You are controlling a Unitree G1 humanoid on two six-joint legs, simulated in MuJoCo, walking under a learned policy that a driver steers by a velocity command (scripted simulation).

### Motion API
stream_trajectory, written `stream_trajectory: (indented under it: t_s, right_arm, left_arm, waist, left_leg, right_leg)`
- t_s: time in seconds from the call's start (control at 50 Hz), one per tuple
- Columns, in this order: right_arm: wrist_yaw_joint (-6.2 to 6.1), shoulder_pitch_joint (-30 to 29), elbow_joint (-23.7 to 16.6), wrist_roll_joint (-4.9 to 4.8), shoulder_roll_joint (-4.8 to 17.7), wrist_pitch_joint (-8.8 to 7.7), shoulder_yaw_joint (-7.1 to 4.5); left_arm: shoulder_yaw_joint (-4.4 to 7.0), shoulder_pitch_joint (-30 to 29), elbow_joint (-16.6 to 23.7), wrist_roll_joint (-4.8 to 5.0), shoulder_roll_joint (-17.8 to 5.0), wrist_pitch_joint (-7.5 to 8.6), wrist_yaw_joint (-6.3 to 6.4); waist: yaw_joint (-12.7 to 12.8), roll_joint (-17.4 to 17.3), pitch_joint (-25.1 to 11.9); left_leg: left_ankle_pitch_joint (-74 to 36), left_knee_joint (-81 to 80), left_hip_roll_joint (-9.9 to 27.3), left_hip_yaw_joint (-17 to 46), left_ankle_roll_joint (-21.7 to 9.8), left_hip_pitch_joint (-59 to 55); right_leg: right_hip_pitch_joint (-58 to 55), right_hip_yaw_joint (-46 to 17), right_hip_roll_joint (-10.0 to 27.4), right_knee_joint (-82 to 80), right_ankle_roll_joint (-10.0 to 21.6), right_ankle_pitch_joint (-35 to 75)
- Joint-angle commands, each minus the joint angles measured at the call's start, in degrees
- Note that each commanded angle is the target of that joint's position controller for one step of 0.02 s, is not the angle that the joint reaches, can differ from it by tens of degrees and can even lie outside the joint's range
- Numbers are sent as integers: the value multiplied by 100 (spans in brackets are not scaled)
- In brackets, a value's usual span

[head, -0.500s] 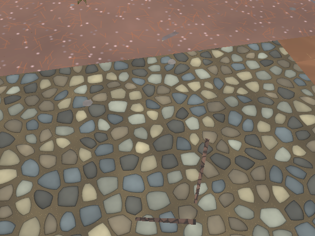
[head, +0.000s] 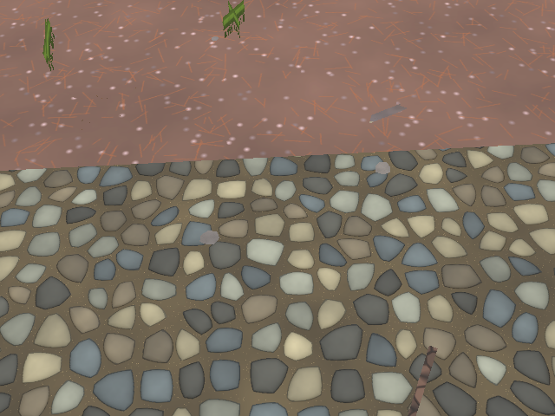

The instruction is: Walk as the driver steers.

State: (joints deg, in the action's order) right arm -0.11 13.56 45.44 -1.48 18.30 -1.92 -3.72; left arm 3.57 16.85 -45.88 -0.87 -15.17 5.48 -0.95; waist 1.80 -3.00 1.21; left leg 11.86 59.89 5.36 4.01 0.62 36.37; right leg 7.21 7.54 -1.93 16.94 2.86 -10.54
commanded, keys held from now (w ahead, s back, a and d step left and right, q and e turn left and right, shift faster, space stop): w+q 0.50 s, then w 0.04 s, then w+e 0.36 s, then no key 0.10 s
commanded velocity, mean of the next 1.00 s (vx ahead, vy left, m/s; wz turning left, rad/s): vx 0.49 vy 0.00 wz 0.24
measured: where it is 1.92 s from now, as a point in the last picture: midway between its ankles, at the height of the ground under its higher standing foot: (256, 315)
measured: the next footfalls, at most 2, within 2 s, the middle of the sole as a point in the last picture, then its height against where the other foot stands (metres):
left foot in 0.28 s outside the picture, level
right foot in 0.80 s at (290, 354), level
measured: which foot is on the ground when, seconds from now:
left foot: up 0.00-0.26, down 0.28-0.82, up 0.84-1.00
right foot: down 0.00-0.30, up 0.32-0.78, down 0.80-1.00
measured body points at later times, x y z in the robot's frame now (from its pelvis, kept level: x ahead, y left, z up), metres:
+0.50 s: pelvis +0.27 +0.08 +0.00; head +0.30 +0.10 +0.45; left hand +0.35 +0.39 -0.10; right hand +0.44 -0.16 -0.11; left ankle +0.27 +0.15 -0.75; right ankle +0.37 -0.09 -0.67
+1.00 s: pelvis +0.57 +0.09 +0.00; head +0.61 +0.08 +0.45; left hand +0.59 +0.38 -0.11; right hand +0.78 -0.14 -0.11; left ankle +0.55 +0.25 -0.67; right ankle +0.61 +0.03 -0.75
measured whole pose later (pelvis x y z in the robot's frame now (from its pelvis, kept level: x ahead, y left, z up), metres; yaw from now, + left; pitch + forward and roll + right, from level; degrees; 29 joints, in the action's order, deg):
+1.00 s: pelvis +0.57 +0.09 +0.00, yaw +12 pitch +1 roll +0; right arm -0.2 11.3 40.4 0.8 17.1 -5.0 -2.7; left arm 2.5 16.4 -44.1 -0.2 -15.6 4.0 -1.6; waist 1.6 -1.7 2.8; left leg 18.1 59.3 2.8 3.3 1.2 31.4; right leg 14.0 -2.7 -6.0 21.3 5.2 -8.2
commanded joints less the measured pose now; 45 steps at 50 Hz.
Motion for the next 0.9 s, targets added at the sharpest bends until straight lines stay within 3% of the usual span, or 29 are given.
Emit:
stream_trajectory:
  t_s: [0.02,0.1,0.18,0.24,0.26,0.28,0.3,0.32,0.34,0.36,0.38,0.4,0.42,0.48,0.52,0.56,0.62,0.68,0.74,0.76,0.78,0.8,0.82,0.84,0.86,0.88,0.9]
  right_arm:
    - [51,46,-339,20,116,-12,-25]
    - [205,-779,-630,33,-8,-53,52]
    - [330,-1311,-985,24,53,-39,47]
    - [374,-934,-1065,34,314,3,-98]
    - [353,-284,-929,19,517,18,-226]
    - [269,683,-677,6,861,46,-427]
    - [142,1181,-575,-11,1551,92,-613]
    - [163,1010,-784,-18,1587,11,-545]
    - [200,980,-783,35,1104,-64,-395]
    - [199,756,-765,55,914,-122,-339]
    - [192,371,-804,46,750,-144,-288]
    - [166,61,-891,84,559,-153,-226]
    - [143,-97,-983,138,504,-152,-199]
    - [56,-37,-963,106,657,-187,-246]
    - [-18,112,-884,88,733,-178,-266]
    - [-52,231,-790,78,653,-166,-231]
    - [-37,569,-579,83,690,-195,-213]
    - [-20,778,-387,92,737,-184,-222]
    - [-57,727,-271,100,816,-128,-259]
    - [-72,595,-291,108,853,-105,-265]
    - [-92,502,-322,131,798,-68,-235]
    - [-138,538,-445,215,649,-51,-150]
    - [-100,1165,-608,228,222,-157,-22]
    - [-48,1000,-583,199,372,-285,3]
    - [25,450,-710,31,662,-391,-63]
    - [40,37,-797,26,641,-467,-43]
    - [32,-196,-857,138,613,-509,-60]
  left_arm:
    - [183,-442,306,-9,-749,131,61]
    - [237,-173,121,51,-957,54,131]
    - [301,145,-93,166,-1111,-118,148]
    - [362,42,-80,217,-1339,-256,207]
    - [367,-33,-56,225,-1380,-310,233]
    - [321,-64,-17,218,-1301,-316,263]
    - [135,320,227,9,-741,-227,228]
    - [-17,305,392,21,-456,-1,142]
    - [110,-419,529,259,-955,164,57]
    - [93,-692,649,345,-936,253,37]
    - [93,-675,588,226,-883,279,80]
    - [144,-593,525,103,-950,239,111]
    - [163,-490,501,63,-950,165,102]
    - [126,-529,548,-9,-735,11,116]
    - [67,-943,666,-5,-602,-12,117]
    - [-9,-1261,691,24,-456,15,61]
    - [-46,-1691,760,134,-472,70,-42]
    - [-23,-1947,891,165,-629,97,-115]
    - [7,-1703,899,179,-735,101,-192]
    - [62,-1331,807,173,-832,96,-192]
    - [173,-607,586,147,-1001,85,-171]
    - [263,235,438,123,-1288,65,-151]
    - [396,646,388,108,-1799,35,-166]
    - [283,739,345,245,-1350,23,-200]
    - [199,424,431,235,-1076,2,-164]
    - [182,156,523,166,-1018,-32,-134]
    - [149,-48,567,137,-938,-60,-118]
  waist:
    - [-185,617,103]
    - [129,469,339]
    - [246,482,468]
    - [-131,772,8]
    - [-519,776,-360]
    - [-1017,596,-852]
    - [-864,-671,-1414]
    - [-622,-953,-2231]
    - [-938,-317,-1839]
    - [-800,-160,-1124]
    - [-512,234,-670]
    - [-294,159,-470]
    - [-143,37,-402]
    - [-63,67,-301]
    - [-192,22,-167]
    - [-370,-115,-147]
    - [-648,-205,-25]
    - [-726,-175,159]
    - [-528,-242,141]
    - [-307,-263,-101]
    - [64,-121,-589]
    - [377,310,-1294]
    - [105,1744,-1839]
    - [256,1727,-1922]
    - [320,1232,-1144]
    - [282,671,-696]
    - [154,363,-321]
  left_leg:
    - [-919,-654,210,229,25,275]
    - [-1592,-1798,116,-216,-92,122]
    - [-1061,-2327,-2,-487,-330,342]
    - [-177,-2358,-514,-975,-652,-566]
    - [-112,-2491,-766,-1091,-812,-1429]
    - [-416,-2842,-906,-911,-1045,-2961]
    - [-284,-2907,447,1413,-1781,-5113]
    - [708,-3990,1411,4321,-2627,-6024]
    - [783,-4328,1310,3861,-2272,-5791]
    - [464,-4345,1103,3056,-2048,-5031]
    - [-120,-4370,841,2425,-1854,-4161]
    - [-703,-4458,641,1971,-1751,-3510]
    - [-1010,-4586,512,1802,-1737,-3083]
    - [-1728,-4754,323,1332,-1787,-2451]
    - [-1694,-4773,163,1037,-1644,-2309]
    - [-1354,-4758,-24,698,-1418,-2242]
    - [-839,-4806,196,718,-1322,-2456]
    - [-1073,-4592,619,856,-1284,-3320]
    - [-2206,-4197,832,721,-1101,-3949]
    - [-3247,-3775,727,525,-1001,-3984]
    - [-4131,-2869,450,208,-863,-3860]
    - [-3357,-1431,174,-79,-656,-3048]
    - [-294,709,-839,-377,-119,-745]
    - [1889,1289,-948,264,-108,263]
    - [1526,1496,-620,404,-177,753]
    - [1113,1246,-407,294,-222,696]
    - [848,786,-247,206,-200,604]
  right_leg:
    - [-33,-655,1594,-1030,805,1426]
    - [-278,-81,1609,-1074,683,1521]
    - [-1148,160,1842,-693,554,2086]
    - [-1447,409,1844,462,355,4684]
    - [-1276,521,1734,1400,250,5199]
    - [-500,624,1501,2737,34,4661]
    - [1805,609,888,4878,-321,1149]
    - [3266,-677,-107,6186,-465,-2397]
    - [3877,-1311,239,6334,-323,-2070]
    - [3985,-1236,472,5968,-199,-1573]
    - [3690,-1219,701,5420,-204,-1187]
    - [3262,-1229,857,4987,-250,-933]
    - [2924,-1242,905,4824,-308,-771]
    - [2709,-1077,814,4125,-592,-332]
    - [2752,-1028,726,3260,-712,396]
    - [2445,-953,616,2303,-717,1283]
    - [2250,-895,554,1682,-595,2024]
    - [2775,-944,566,1403,-291,1511]
    - [2721,-861,465,1292,44,700]
    - [2164,-690,273,1232,174,559]
    - [1147,-530,49,1132,338,729]
    - [-341,-1397,622,1244,635,1020]
    - [-2262,-4168,1818,751,1632,27]
    - [-2736,-5402,2012,3,1719,-1083]
    - [-2192,-4757,1938,-80,1472,-1363]
    - [-1477,-4149,1716,-136,1325,-990]
    - [-838,-3688,1518,-228,1268,-383]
